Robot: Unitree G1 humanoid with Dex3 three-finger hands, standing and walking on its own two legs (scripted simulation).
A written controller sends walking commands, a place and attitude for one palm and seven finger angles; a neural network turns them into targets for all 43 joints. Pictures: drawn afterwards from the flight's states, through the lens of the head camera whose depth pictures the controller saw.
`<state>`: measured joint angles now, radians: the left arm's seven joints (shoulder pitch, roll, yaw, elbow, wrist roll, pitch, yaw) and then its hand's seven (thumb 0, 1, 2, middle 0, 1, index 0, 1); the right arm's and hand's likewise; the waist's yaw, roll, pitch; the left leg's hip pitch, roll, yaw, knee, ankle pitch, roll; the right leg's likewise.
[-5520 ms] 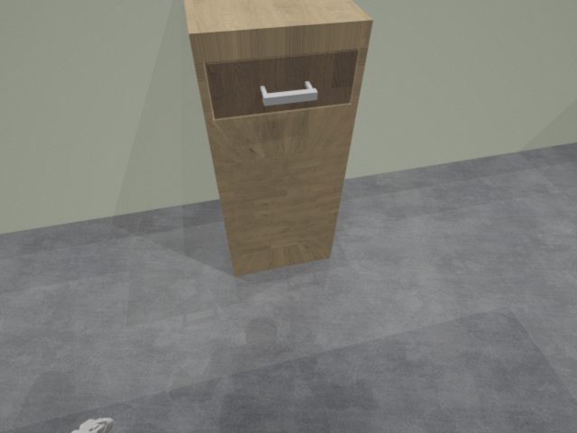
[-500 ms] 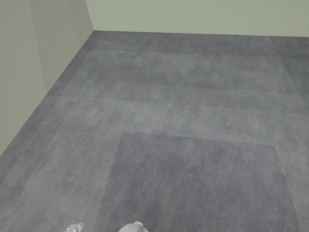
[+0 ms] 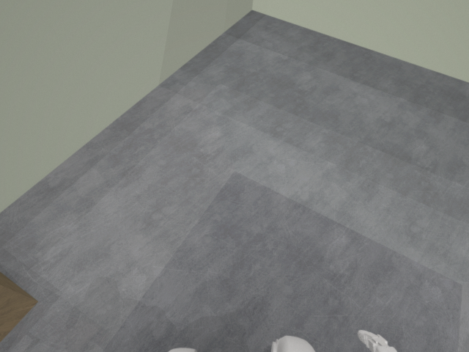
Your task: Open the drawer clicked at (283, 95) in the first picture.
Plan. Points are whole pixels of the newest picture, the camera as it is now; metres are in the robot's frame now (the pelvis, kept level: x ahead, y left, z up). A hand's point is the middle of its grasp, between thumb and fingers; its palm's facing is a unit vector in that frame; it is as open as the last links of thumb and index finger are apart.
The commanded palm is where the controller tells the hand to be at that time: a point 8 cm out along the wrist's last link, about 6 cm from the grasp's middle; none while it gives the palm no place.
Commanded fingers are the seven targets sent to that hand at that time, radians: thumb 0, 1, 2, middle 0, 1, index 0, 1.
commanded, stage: turn to face it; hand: left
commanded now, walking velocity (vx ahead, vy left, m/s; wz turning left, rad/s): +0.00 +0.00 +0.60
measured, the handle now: out of the picture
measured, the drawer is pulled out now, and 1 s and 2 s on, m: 0.00 0.00 0.00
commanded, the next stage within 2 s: take the last steps up to it in 1.66 s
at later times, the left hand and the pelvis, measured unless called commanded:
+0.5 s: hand out of the picture +0.04 +0.17 -0.14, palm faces +0.33 -0.91 -0.27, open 7.4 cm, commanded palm none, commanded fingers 0.00 0.90 0.90 -0.20 -0.30 -0.20 -0.30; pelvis +0.01 -0.04 +0.01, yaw +20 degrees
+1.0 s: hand out of the picture -0.05 +0.25 -0.15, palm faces +0.61 -0.75 -0.25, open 7.4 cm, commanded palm none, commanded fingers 0.00 0.90 0.90 -0.20 -0.30 -0.20 -0.30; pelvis +0.00 +0.02 +0.01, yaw +36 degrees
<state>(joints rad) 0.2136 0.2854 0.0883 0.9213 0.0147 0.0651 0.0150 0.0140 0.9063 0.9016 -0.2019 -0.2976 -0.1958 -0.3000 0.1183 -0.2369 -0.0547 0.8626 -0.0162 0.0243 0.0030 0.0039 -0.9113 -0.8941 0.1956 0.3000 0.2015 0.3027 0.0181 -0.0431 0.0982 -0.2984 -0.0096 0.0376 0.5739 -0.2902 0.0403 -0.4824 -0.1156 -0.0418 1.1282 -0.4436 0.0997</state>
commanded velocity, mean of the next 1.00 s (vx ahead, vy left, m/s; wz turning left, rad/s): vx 0.00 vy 0.00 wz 0.60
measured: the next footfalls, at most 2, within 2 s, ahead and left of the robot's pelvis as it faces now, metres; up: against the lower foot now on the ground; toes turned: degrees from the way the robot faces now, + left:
right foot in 0.26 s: +0.08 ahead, -0.14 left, +0.00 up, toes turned +7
left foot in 0.68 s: -0.01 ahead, +0.11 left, +0.00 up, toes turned +33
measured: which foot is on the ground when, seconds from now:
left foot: down 0.00-0.26, up 0.28-0.66, down 0.68-1.00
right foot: up 0.00-0.24, down 0.26-0.68, up 0.70-1.00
